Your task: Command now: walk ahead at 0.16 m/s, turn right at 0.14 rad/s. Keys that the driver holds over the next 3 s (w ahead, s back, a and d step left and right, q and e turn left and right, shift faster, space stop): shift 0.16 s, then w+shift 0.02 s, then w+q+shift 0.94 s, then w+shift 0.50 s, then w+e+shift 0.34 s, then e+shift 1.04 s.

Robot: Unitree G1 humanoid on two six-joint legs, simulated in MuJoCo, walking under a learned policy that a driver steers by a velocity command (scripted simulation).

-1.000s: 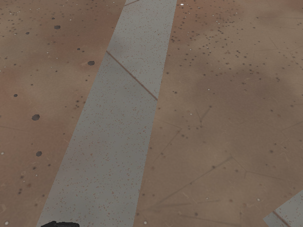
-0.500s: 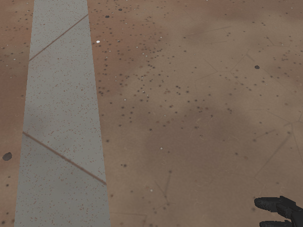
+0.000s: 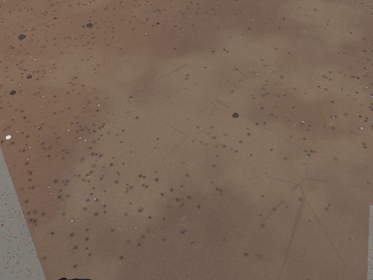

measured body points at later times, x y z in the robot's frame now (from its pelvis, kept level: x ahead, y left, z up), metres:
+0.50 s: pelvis +0.15 +0.05 +0.02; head +0.16 +0.08 +0.47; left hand +0.32 +0.33 -0.07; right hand +0.14 -0.23 -0.09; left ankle +0.07 +0.16 -0.72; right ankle +0.22 -0.09 -0.67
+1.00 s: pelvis +0.46 +0.14 -0.01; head +0.49 +0.15 +0.43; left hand +0.24 +0.33 -0.13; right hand +0.82 +0.11 -0.06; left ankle +0.57 +0.31 -0.68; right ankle +0.32 -0.07 -0.72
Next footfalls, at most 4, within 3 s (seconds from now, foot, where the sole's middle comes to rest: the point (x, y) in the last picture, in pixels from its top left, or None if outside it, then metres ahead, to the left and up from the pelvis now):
0.28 left None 0.11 0.16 -0.76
0.64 right None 0.36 -0.05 -0.76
1.08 left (111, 222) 0.63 0.32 -0.76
1.50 right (67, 135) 1.05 0.56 -0.76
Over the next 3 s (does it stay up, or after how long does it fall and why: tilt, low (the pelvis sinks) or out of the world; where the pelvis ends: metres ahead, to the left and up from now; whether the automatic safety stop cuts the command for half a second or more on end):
stays up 1.42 1.13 0.01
